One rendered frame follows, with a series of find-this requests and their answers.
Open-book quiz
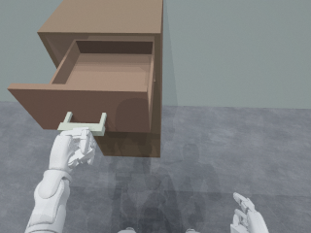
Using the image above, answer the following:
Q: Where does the robot left hand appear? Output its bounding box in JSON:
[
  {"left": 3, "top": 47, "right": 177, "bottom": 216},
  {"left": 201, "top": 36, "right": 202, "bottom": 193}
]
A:
[{"left": 49, "top": 127, "right": 96, "bottom": 175}]

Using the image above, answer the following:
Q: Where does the left robot forearm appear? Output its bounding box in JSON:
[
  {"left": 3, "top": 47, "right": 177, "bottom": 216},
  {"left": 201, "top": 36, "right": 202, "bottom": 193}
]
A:
[{"left": 24, "top": 169, "right": 72, "bottom": 233}]

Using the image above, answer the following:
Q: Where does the cabinet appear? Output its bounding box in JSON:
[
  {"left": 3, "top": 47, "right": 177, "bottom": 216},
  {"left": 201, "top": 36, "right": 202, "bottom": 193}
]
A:
[{"left": 37, "top": 0, "right": 163, "bottom": 158}]

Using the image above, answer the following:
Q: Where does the handle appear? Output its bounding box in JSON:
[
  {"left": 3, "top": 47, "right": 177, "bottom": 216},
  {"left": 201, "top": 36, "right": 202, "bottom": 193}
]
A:
[{"left": 57, "top": 112, "right": 107, "bottom": 136}]

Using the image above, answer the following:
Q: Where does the robot right hand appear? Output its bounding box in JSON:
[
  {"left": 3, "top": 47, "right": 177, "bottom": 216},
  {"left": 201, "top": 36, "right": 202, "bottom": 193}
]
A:
[{"left": 230, "top": 192, "right": 269, "bottom": 233}]

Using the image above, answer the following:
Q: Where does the drawer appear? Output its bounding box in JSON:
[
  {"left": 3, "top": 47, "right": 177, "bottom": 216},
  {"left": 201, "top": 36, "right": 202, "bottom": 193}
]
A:
[{"left": 7, "top": 39, "right": 156, "bottom": 133}]

